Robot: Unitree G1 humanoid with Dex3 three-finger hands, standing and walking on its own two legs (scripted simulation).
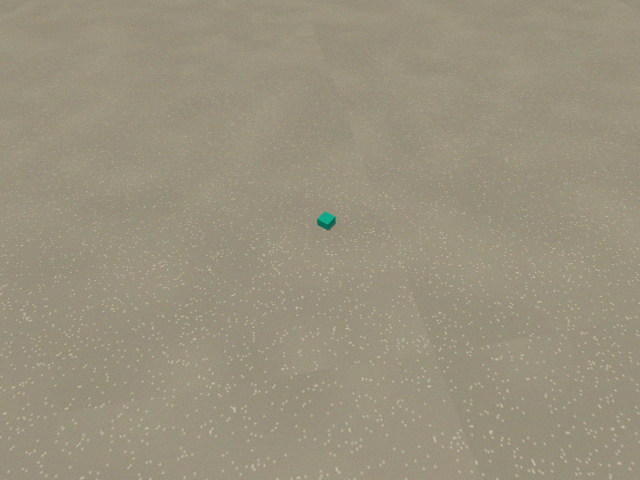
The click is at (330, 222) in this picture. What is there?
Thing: small box
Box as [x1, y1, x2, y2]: [317, 212, 335, 229]
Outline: 324,212 317,219 317,224 328,229 335,222 335,217
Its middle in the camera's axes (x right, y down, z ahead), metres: +0.02 -0.07 +1.74
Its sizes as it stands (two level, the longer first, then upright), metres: 0.060 0.059 0.036
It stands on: the floor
